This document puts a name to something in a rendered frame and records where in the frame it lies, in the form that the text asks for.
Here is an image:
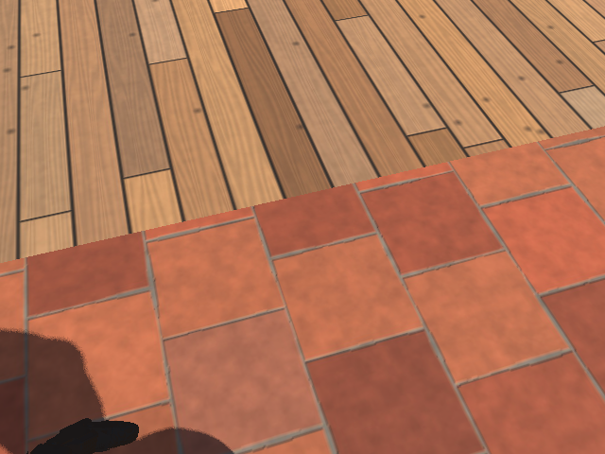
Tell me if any robot left hand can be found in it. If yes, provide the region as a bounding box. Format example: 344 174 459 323
26 418 139 454

